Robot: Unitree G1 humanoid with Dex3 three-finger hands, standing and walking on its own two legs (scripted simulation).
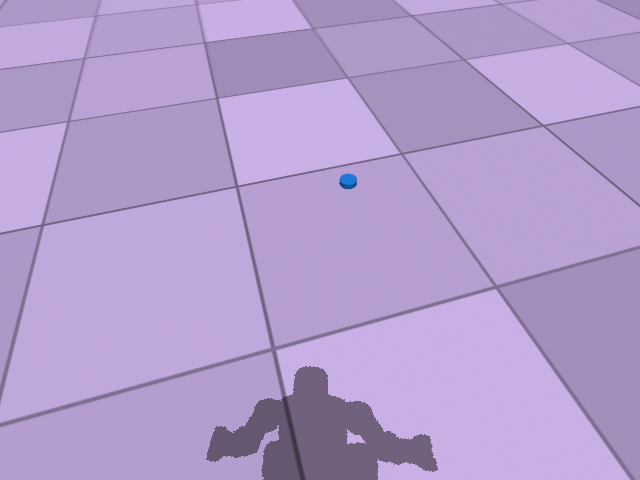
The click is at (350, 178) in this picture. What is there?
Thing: low tin
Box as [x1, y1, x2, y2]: [340, 174, 356, 188]
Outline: 340,177 340,185 342,187 352,188 355,186 356,177 354,175 344,174
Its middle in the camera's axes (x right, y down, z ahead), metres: +0.14 -0.27 +1.88
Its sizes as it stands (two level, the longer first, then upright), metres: 0.084 0.084 0.029
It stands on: the floor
